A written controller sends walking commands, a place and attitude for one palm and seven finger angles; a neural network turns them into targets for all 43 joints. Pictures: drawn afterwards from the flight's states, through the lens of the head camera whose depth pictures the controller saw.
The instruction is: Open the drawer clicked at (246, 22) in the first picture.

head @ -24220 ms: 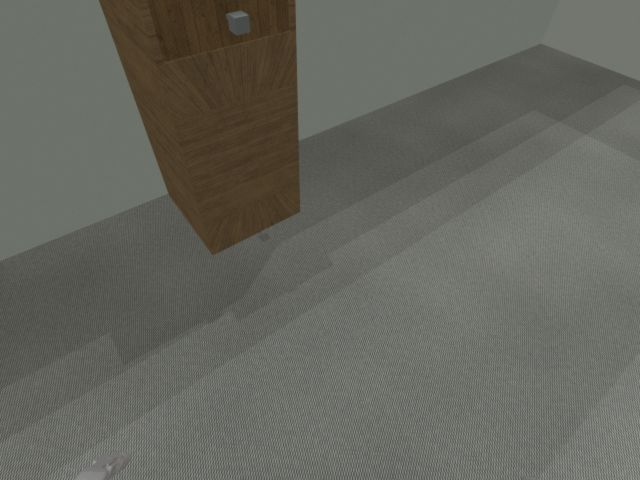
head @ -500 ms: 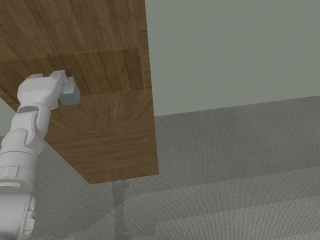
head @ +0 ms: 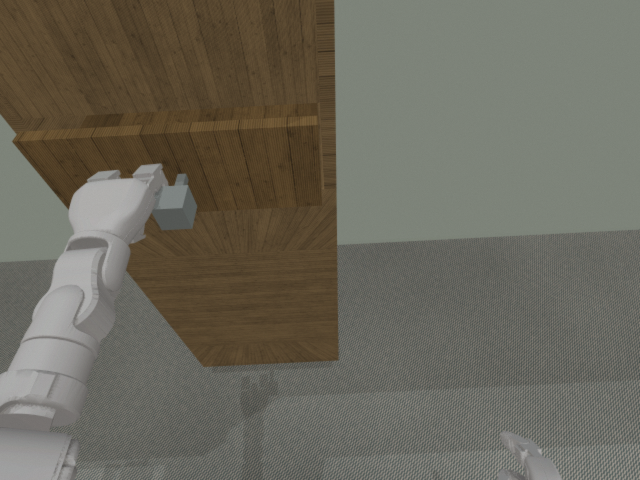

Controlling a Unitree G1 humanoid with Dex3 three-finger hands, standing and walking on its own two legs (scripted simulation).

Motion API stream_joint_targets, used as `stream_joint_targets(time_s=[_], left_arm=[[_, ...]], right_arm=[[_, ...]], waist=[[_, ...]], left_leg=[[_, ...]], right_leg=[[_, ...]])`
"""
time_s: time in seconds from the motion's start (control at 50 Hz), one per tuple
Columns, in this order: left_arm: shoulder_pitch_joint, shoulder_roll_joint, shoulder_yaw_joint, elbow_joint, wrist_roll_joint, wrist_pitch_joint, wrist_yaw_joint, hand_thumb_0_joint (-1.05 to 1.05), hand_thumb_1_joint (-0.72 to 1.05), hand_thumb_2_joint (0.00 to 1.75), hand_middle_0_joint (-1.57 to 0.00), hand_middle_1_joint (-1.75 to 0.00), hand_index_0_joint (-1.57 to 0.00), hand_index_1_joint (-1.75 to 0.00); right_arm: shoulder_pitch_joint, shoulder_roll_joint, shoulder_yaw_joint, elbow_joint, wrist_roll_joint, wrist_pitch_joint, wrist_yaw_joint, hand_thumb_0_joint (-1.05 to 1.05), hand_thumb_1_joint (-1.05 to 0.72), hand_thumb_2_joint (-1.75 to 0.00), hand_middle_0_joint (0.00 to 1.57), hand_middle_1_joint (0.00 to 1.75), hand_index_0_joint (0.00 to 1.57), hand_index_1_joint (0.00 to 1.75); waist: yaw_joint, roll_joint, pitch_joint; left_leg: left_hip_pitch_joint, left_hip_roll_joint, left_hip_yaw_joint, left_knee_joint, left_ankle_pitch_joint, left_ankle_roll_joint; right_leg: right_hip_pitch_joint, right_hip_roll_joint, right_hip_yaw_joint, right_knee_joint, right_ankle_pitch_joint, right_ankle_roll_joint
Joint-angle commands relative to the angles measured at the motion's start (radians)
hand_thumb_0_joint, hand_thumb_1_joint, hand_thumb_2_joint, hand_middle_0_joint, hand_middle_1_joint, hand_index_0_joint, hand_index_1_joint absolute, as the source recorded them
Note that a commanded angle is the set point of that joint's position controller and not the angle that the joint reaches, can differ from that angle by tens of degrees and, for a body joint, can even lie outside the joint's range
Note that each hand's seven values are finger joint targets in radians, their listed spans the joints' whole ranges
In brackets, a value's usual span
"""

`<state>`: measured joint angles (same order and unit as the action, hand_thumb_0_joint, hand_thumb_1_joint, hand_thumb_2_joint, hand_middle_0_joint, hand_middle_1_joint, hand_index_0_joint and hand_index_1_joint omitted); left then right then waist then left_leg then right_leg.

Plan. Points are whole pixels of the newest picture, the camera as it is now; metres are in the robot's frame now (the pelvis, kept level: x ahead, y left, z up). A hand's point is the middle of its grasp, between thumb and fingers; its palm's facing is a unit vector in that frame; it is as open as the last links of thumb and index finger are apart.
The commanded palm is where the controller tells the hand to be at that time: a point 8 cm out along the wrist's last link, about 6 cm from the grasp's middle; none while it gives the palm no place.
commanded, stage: pull the drawer open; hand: left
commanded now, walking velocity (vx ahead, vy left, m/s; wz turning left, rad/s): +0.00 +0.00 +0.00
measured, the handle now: (177, 196) +0.44 +0.23 +0.10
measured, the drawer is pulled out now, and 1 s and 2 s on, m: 0.04 0.19 0.30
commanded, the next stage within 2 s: open the thumb to release the handle in 1.96 s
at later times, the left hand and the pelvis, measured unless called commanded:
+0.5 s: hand (129, 252) +0.36 +0.27 +0.08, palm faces +0.01 -0.04 -1.00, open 5.5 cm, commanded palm +0.31 +0.27 +0.14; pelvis -0.01 +0.00 +0.00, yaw -2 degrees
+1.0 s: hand (102, 344) +0.24 +0.26 +0.08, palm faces +0.03 -0.08 -1.00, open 5.4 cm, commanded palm +0.20 +0.25 +0.14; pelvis +0.00 +0.00 +0.01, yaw +0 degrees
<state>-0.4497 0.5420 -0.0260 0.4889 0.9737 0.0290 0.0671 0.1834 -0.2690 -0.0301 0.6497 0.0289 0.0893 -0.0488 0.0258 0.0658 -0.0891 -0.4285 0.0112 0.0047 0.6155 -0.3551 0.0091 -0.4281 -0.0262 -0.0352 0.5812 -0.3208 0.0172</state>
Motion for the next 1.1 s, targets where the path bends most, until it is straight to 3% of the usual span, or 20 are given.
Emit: stream_joint_targets(time_s=[0.0, 0.16, 0.22, 0.26, 0.34, 0.36, 0.44, 0.46, 0.54, 0.56, 0.6, 0.62, 0.7, 0.82, 0.86, 0.88, 0.94, 0.96, 1.02, 1.08], left_arm=[[-0.368, 0.242, 0.093, -0.134, 0.002, -0.027, 0.015, 0.00, 0.90, 0.90, -0.40, -1.35, -0.40, -1.35], [-0.389, 0.298, 0.145, -0.066, 0.001, -0.107, 0.009, 0.00, 0.90, 0.90, -0.40, -1.35, -0.40, -1.35], [-0.400, 0.287, 0.137, -0.041, 0.001, -0.126, 0.021, 0.00, 0.90, 0.90, -0.40, -1.35, -0.40, -1.35], [-0.302, 0.312, 0.179, -0.085, -0.002, -0.136, 0.029, 0.00, 0.90, 0.90, -0.40, -1.35, -0.40, -1.35], [-0.139, 0.255, 0.165, -0.248, -0.029, -0.126, 0.050, 0.00, 0.90, 0.90, -0.40, -1.35, -0.40, -1.35], [-0.073, 0.241, 0.169, -0.276, -0.041, -0.117, 0.052, 0.00, 0.90, 0.90, -0.40, -1.35, -0.40, -1.35], [0.067, 0.247, 0.196, -0.394, -0.065, -0.073, 0.062, 0.00, 0.90, 0.90, -0.40, -1.35, -0.40, -1.35], [0.098, 0.273, 0.225, -0.417, -0.065, -0.067, 0.066, 0.00, 0.90, 0.90, -0.40, -1.35, -0.40, -1.35], [0.248, 0.236, 0.222, -0.554, -0.066, -0.026, 0.081, 0.00, 0.90, 0.90, -0.40, -1.35, -0.40, -1.35], [0.284, 0.245, 0.237, -0.573, -0.071, -0.015, 0.086, 0.00, 0.90, 0.90, -0.40, -1.35, -0.40, -1.35], [0.285, 0.177, 0.180, -0.631, -0.074, 0.002, 0.092, 0.00, 0.90, 0.90, -0.40, -1.35, -0.40, -1.35], [0.331, 0.209, 0.217, -0.653, -0.075, 0.009, 0.097, 0.00, 0.90, 0.90, -0.40, -1.35, -0.40, -1.35], [0.341, 0.158, 0.162, -0.725, -0.055, 0.046, 0.101, 0.00, 0.90, 0.90, -0.40, -1.35, -0.40, -1.35], [0.429, 0.126, 0.140, -0.795, -0.038, 0.073, 0.092, 0.00, 0.90, 0.90, -0.40, -1.35, -0.40, -1.35], [0.445, 0.156, 0.165, -0.818, -0.036, 0.073, 0.084, 0.00, 0.90, 0.90, -0.40, -1.35, -0.40, -1.35], [0.451, 0.116, 0.131, -0.831, -0.032, 0.075, 0.078, 0.00, 0.90, 0.90, -0.40, -1.35, -0.40, -1.35], [0.525, 0.106, 0.132, -0.890, -0.035, 0.068, 0.066, 0.00, 0.90, 0.90, -0.40, -1.35, -0.40, -1.35], [0.568, 0.149, 0.176, -0.899, -0.039, 0.064, 0.065, 0.00, 0.90, 0.90, -0.40, -1.35, -0.40, -1.35], [0.672, 0.096, 0.149, -0.960, -0.046, 0.050, 0.057, 0.00, 0.90, 0.90, -0.40, -1.35, -0.40, -1.35], [0.803, 0.123, 0.204, -0.994, -0.056, 0.040, 0.067, 0.00, 0.90, 0.90, -0.40, -1.35, -0.40, -1.35]], right_arm=[[0.033, -0.136, -0.051, -0.090, -0.004, -0.023, -0.022, 0.00, -0.90, -0.90, 0.20, 0.30, 0.20, 0.30], [0.049, -0.141, -0.053, -0.087, -0.008, -0.019, -0.034, 0.00, -0.90, -0.90, 0.20, 0.30, 0.20, 0.30], [0.057, -0.136, -0.056, -0.087, -0.005, -0.022, -0.033, 0.00, -0.90, -0.90, 0.20, 0.30, 0.20, 0.30], [0.052, -0.139, -0.063, -0.103, -0.007, -0.020, -0.027, 0.00, -0.90, -0.90, 0.20, 0.30, 0.20, 0.30], [0.025, -0.128, -0.069, -0.135, -0.004, -0.029, -0.008, 0.00, -0.90, -0.90, 0.20, 0.30, 0.20, 0.30], [0.020, -0.131, -0.072, -0.143, -0.006, -0.033, -0.003, 0.00, -0.90, -0.90, 0.20, 0.30, 0.20, 0.30], [-0.021, -0.134, -0.066, -0.168, -0.001, -0.048, 0.000, 0.00, -0.90, -0.90, 0.20, 0.30, 0.20, 0.30], [-0.028, -0.140, -0.065, -0.169, -0.004, -0.049, -0.001, 0.00, -0.90, -0.90, 0.20, 0.30, 0.20, 0.30], [-0.068, -0.124, -0.055, -0.185, -0.005, -0.067, 0.007, 0.00, -0.90, -0.90, 0.20, 0.30, 0.20, 0.30], [-0.076, -0.128, -0.052, -0.182, -0.005, -0.067, 0.009, 0.00, -0.90, -0.90, 0.20, 0.30, 0.20, 0.30], [-0.096, -0.117, -0.046, -0.184, -0.005, -0.078, 0.011, 0.00, -0.90, -0.90, 0.20, 0.30, 0.20, 0.30], [-0.102, -0.118, -0.045, -0.185, -0.008, -0.083, 0.013, 0.00, -0.90, -0.90, 0.20, 0.30, 0.20, 0.30], [-0.142, -0.106, -0.028, -0.180, -0.012, -0.081, 0.013, 0.00, -0.90, -0.90, 0.20, 0.30, 0.20, 0.30], [-0.184, -0.088, -0.009, -0.175, -0.022, -0.075, 0.011, 0.00, -0.90, -0.90, 0.20, 0.30, 0.20, 0.30], [-0.198, -0.089, -0.005, -0.172, -0.026, -0.069, 0.007, 0.00, -0.90, -0.90, 0.20, 0.30, 0.20, 0.30], [-0.209, -0.079, 0.002, -0.177, -0.030, -0.069, 0.008, 0.00, -0.90, -0.90, 0.20, 0.30, 0.20, 0.30], [-0.219, -0.072, 0.005, -0.180, -0.036, -0.064, 0.011, 0.00, -0.90, -0.90, 0.20, 0.30, 0.20, 0.30], [-0.226, -0.076, 0.006, -0.179, -0.037, -0.063, 0.009, 0.00, -0.90, -0.90, 0.20, 0.30, 0.20, 0.30], [-0.238, -0.068, 0.014, -0.191, -0.044, -0.064, 0.016, 0.00, -0.90, -0.90, 0.20, 0.30, 0.20, 0.30], [-0.245, -0.069, 0.022, -0.200, -0.044, -0.070, 0.020, 0.00, -0.90, -0.90, 0.20, 0.30, 0.20, 0.30]], waist=[[-0.037, -0.028, -0.317], [-0.032, -0.076, -0.309], [-0.031, -0.044, -0.299], [-0.002, -0.043, -0.340], [0.022, 0.015, -0.370], [0.025, -0.022, -0.379], [0.032, -0.030, -0.313], [0.037, -0.041, -0.320], [0.052, 0.016, -0.289], [0.053, 0.001, -0.285], [0.039, 0.008, -0.246], [0.054, 0.016, -0.247], [0.043, 0.022, -0.214], [0.054, -0.004, -0.191], [0.060, -0.014, -0.185], [0.062, -0.002, -0.183], [0.072, -0.006, -0.183], [0.079, -0.012, -0.177], [0.087, -0.010, -0.161], [0.099, -0.015, -0.149]], left_leg=[[0.188, -0.029, 0.015, -0.022, 0.554, 0.028], [0.120, -0.037, 0.024, -0.023, 0.469, 0.034], [0.106, -0.041, 0.027, -0.025, 0.427, 0.033], [0.108, -0.040, 0.028, -0.029, 0.463, 0.033], [0.154, -0.028, 0.022, -0.032, 0.552, 0.030], [0.155, -0.026, 0.020, -0.031, 0.579, 0.032], [0.152, -0.020, 0.019, -0.057, 0.521, 0.032], [0.153, -0.018, 0.019, -0.057, 0.540, 0.032], [0.186, -0.013, 0.015, -0.066, 0.596, 0.024], [0.189, -0.009, 0.011, -0.068, 0.609, 0.022], [0.207, -0.003, 0.003, -0.077, 0.607, 0.018], [0.213, -0.002, 0.003, -0.082, 0.615, 0.014], [0.234, -0.003, -0.003, -0.095, 0.609, 0.005], [0.265, -0.009, 0.001, -0.111, 0.590, 0.002], [0.267, -0.012, 0.007, -0.119, 0.570, 0.002], [0.271, -0.018, 0.010, -0.120, 0.564, 0.005], [0.288, -0.019, 0.013, -0.124, 0.584, 0.006], [0.284, -0.017, 0.015, -0.122, 0.582, 0.004], [0.279, -0.021, 0.018, -0.125, 0.593, 0.008], [0.257, -0.017, 0.025, -0.122, 0.571, 0.005]], right_leg=[[0.141, 0.056, -0.010, -0.020, 0.425, -0.042], [0.172, 0.051, 0.002, -0.019, 0.430, -0.041], [0.151, 0.050, 0.004, -0.017, 0.401, -0.041], [0.193, 0.052, 0.007, -0.015, 0.418, -0.045], [0.199, 0.054, 0.003, -0.003, 0.438, -0.045], [0.222, 0.055, 0.001, -0.005, 0.453, -0.043], [0.214, 0.054, -0.005, -0.017, 0.404, -0.036], [0.232, 0.053, -0.001, -0.019, 0.412, -0.038], [0.220, 0.051, -0.010, -0.019, 0.409, -0.035], [0.229, 0.051, -0.012, -0.025, 0.409, -0.036], [0.192, 0.052, -0.022, -0.029, 0.376, -0.032], [0.205, 0.052, -0.021, -0.034, 0.376, -0.034], [0.197, 0.050, -0.029, -0.044, 0.351, -0.034], [0.220, 0.050, -0.033, -0.067, 0.348, -0.035], [0.248, 0.050, -0.027, -0.080, 0.354, -0.038], [0.247, 0.046, -0.026, -0.081, 0.361, -0.037], [0.266, 0.046, -0.027, -0.089, 0.391, -0.035], [0.285, 0.047, -0.022, -0.094, 0.398, -0.038], [0.292, 0.043, -0.027, -0.093, 0.430, -0.033], [0.308, 0.036, -0.024, -0.092, 0.446, -0.031]])
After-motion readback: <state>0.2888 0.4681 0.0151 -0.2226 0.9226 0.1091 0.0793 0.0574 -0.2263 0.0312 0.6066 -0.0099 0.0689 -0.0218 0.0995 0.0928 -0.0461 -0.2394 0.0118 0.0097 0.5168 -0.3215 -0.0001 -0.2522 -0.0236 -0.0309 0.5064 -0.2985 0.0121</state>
